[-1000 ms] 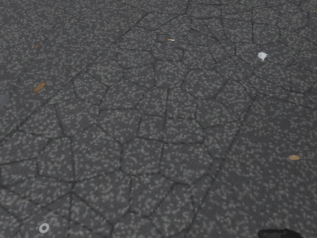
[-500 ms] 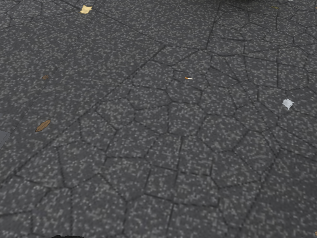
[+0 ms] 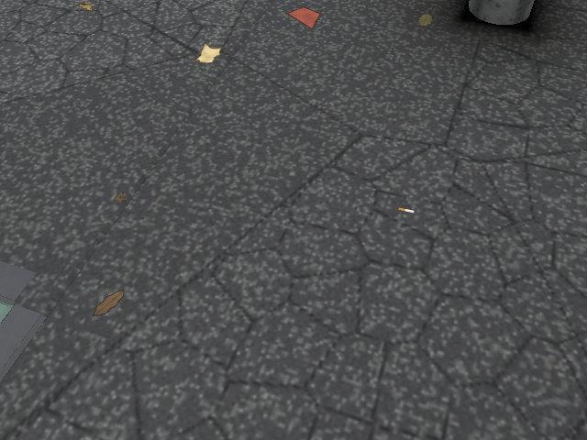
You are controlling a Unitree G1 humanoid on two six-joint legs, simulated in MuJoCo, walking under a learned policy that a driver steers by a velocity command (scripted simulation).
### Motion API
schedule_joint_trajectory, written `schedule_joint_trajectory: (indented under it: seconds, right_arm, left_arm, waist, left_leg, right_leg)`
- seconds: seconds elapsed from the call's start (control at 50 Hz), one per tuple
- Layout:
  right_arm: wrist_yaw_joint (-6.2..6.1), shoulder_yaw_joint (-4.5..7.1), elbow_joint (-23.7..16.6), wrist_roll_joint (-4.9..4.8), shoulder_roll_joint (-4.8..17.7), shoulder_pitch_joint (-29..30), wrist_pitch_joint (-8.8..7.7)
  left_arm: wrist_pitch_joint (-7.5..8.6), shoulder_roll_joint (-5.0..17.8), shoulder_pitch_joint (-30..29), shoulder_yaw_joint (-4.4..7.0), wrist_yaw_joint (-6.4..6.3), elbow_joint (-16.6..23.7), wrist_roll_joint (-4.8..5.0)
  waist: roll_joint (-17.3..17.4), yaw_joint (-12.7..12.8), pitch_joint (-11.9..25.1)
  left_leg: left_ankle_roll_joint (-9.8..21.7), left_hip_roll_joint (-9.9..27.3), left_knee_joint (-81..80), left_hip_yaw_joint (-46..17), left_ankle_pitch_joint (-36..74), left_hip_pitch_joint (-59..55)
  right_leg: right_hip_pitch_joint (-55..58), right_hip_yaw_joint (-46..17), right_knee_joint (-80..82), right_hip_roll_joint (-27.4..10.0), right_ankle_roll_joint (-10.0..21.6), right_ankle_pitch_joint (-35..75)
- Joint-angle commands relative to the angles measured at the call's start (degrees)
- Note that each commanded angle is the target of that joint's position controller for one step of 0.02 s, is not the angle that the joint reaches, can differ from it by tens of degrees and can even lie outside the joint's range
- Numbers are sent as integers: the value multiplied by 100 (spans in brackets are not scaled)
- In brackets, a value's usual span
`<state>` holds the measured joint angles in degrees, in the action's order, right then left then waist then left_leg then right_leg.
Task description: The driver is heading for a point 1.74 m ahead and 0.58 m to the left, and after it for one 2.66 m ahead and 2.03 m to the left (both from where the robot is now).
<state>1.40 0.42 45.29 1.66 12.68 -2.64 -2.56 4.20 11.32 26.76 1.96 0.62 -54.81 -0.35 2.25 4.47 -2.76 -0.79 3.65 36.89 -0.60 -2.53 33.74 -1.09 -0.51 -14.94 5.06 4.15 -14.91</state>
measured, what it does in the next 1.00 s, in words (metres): steps on the spot, turning left: left foot, then right foot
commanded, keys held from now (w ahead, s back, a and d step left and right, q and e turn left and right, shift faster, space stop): e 0.02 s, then q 0.98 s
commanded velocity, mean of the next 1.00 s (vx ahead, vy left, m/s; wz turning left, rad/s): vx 0.09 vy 0.00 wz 0.35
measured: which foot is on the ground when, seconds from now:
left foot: up 0.00-0.06, down 0.08-0.56, up 0.58-0.98, down 1.00-1.00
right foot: down 0.00-0.08, up 0.10-0.54, down 0.56-1.00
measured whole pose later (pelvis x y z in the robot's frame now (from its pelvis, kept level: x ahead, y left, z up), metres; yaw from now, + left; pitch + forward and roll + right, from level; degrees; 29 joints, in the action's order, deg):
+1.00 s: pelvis +0.07 +0.03 -0.01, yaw +24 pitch +0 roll +0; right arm 2.3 3.6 43.9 0.5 15.5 -8.4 3.8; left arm -1.0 16.5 13.0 3.5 -0.8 -45.7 -1.4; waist -1.1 1.2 -3.5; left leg 0.7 -1.1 31.6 2.5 -19.0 13.2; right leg -14.3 11.7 -32.9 -5.9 -0.1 -17.8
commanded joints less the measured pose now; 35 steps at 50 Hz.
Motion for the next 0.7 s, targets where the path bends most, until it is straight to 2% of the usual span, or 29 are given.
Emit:
schedule_joint_trajectory:
  seconds: [0.02,0.04,0.06,0.08,0.1,0.12,0.14,0.16,0.18,0.2,0.22,0.26,0.32,0.36,0.4,0.48,0.52,0.54,0.56,0.58,0.6,0.62,0.64,0.66,0.7]
  right_arm:
    - [-111,90,-352,-44,455,73,-150]
    - [-137,116,-208,-33,524,-299,-192]
    - [-171,147,6,7,580,-827,-258]
    - [-207,190,186,107,729,-1362,-360]
    - [-235,247,246,233,1107,-2046,-407]
    - [-186,341,340,38,1285,-2078,-294]
    - [-132,279,248,-183,906,-1793,-201]
    - [-130,187,196,-213,592,-1272,-169]
    - [-146,115,182,-175,389,-961,-140]
    - [-181,121,198,-175,436,-862,-121]
    - [-194,165,234,-161,568,-837,-99]
    - [-168,259,252,-122,767,-932,-84]
    - [-153,371,251,-90,917,-1042,29]
    - [-156,432,245,-53,943,-1131,145]
    - [-154,486,225,-31,958,-1154,247]
    - [-134,578,191,-22,1002,-1114,380]
    - [-136,607,166,-67,1003,-985,447]
    - [-152,607,138,-119,966,-914,474]
    - [-173,554,65,-184,731,-1000,476]
    - [-187,496,-89,-292,392,-1058,446]
    - [-206,597,-9,-12,867,-961,422]
    - [-165,663,76,23,980,-1079,434]
    - [-126,667,187,38,901,-1331,471]
    - [-100,672,256,51,877,-1510,522]
    - [-40,643,263,25,828,-1497,591]
  left_arm:
    - [-4,1031,58,235,-76,287,-33]
    - [-5,1028,-82,238,-98,320,-32]
    - [5,995,-209,231,-107,336,13]
    - [39,856,-163,187,-110,336,78]
    - [57,534,144,92,-139,503,137]
    - [-65,283,1199,69,-177,222,312]
    - [-187,718,1007,147,-206,81,72]
    - [-234,686,371,155,-172,197,-74]
    - [-261,594,-26,134,-148,294,-143]
    - [-314,609,-271,145,-127,375,-178]
    - [-374,589,-258,142,-123,378,-185]
    - [-461,573,-253,139,-151,380,-125]
    - [-576,628,-674,149,-221,528,-113]
    - [-630,663,-1024,148,-251,659,-107]
    - [-643,676,-1266,139,-267,767,-83]
    - [-581,645,-1268,102,-335,851,3]
    - [-526,620,-910,93,-380,798,42]
    - [-484,670,-662,108,-408,760,30]
    - [-443,1074,-596,198,-455,811,-49]
    - [-450,1680,-965,335,-468,1023,-120]
    - [-473,1573,-1464,327,-438,1106,-174]
    - [-441,1144,-1726,206,-428,1206,-160]
    - [-418,916,-1992,146,-412,1243,-128]
    - [-400,868,-2112,127,-406,1322,-108]
    - [-394,861,-1912,124,-394,1359,-108]
  waist:
    - [-824,-241,163]
    - [-864,-385,310]
    - [-757,-610,508]
    - [-491,-796,864]
    - [352,-841,1691]
    - [1307,-568,2483]
    - [480,-519,2090]
    - [273,-446,1278]
    - [180,-362,830]
    - [307,-279,595]
    - [416,-192,596]
    - [340,-145,803]
    - [338,-240,772]
    - [446,-358,654]
    - [518,-430,536]
    - [550,-461,499]
    - [555,-286,484]
    - [502,-151,446]
    - [-158,-210,385]
    - [-1541,-360,382]
    - [-1129,-432,25]
    - [-696,-650,17]
    - [-589,-866,-6]
    - [-743,-932,99]
    - [-896,-769,161]
  left_leg:
    - [77,-457,-403,145,-88,-757]
    - [176,-495,-682,116,-55,-1112]
    - [304,-530,-1193,175,380,-1756]
    - [457,-169,-1420,-10,1323,-2701]
    - [816,1299,-827,-1261,3942,-4139]
    - [1894,2273,-806,-2630,5262,-4884]
    - [1876,1914,-1170,-2609,4248,-4254]
    - [1724,1561,-1440,-2120,3395,-3584]
    - [1553,1255,-1680,-1785,3125,-3037]
    - [1441,1007,-1834,-1515,3123,-2618]
    - [1369,822,-1870,-1340,3179,-2322]
    - [1421,714,-1885,-1283,3056,-2190]
    - [1497,656,-2131,-1538,1166,-1932]
    - [1484,585,-2360,-1806,-414,-1722]
    - [1447,528,-2511,-2046,-1423,-1552]
    - [1295,453,-2472,-2373,-1536,-1396]
    - [1053,316,-2353,-2482,-1485,-1214]
    - [800,115,-2222,-2423,-1764,-941]
    - [430,-301,-1603,-2033,-2376,-504]
    - [173,-1299,18,-724,-2694,260]
    - [108,-997,1227,-432,-2734,114]
    - [121,-894,1909,-552,-2416,-357]
    - [102,-880,2389,-487,-2097,-456]
    - [62,-854,2759,-401,-1913,-397]
    - [-76,-773,2983,-222,-1900,-152]
  right_leg:
    - [-189,-875,-653,-1275,476,4379]
    - [-77,-896,-878,-1278,376,4360]
    - [-65,-807,-1378,-1159,243,4303]
    - [-378,-633,-2139,-912,103,3588]
    - [-1266,-336,-3521,-553,-47,942]
    - [-2103,-170,-4965,115,-155,-2248]
    - [-2295,-418,-5161,-110,-166,-2073]
    - [-2521,-341,-5086,-288,-212,-1756]
    - [-2517,-273,-4775,-472,-285,-1450]
    - [-2367,-210,-4497,-577,-363,-1247]
    - [-2092,-111,-4378,-555,-418,-1085]
    - [-1917,-33,-4301,-454,-480,-993]
    - [-2085,-39,-3945,-463,-513,-998]
    - [-2166,-55,-3699,-447,-494,-943]
    - [-2138,-66,-3435,-392,-472,-906]
    - [-1637,-42,-2640,-199,-372,-920]
    - [-1018,-1,-1607,-80,-234,-641]
    - [-530,-29,-796,-124,-145,-354]
    - [-207,-827,70,-950,33,-859]
    - [-198,-2601,709,-2540,566,-1515]
    - [-1291,-2563,730,-2892,938,-878]
    - [-1648,-2046,537,-2506,903,-183]
    - [-1708,-1396,358,-2110,718,422]
    - [-1485,-960,231,-1865,593,803]
    - [-1031,-507,-15,-1733,632,1696]
Keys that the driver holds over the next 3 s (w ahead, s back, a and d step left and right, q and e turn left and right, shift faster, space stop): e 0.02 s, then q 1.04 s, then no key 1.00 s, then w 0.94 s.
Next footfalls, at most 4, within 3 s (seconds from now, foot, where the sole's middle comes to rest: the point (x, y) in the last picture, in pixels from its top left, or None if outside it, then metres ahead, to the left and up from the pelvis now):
0.08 left None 0.21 0.11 -0.78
0.56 right None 0.15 -0.08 -0.78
1.00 left None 0.05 0.12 -0.78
1.48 right None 0.15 -0.04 -0.78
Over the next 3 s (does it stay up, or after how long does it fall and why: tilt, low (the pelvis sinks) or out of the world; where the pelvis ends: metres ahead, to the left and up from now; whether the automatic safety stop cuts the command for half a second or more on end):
stays up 0.38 0.23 -0.01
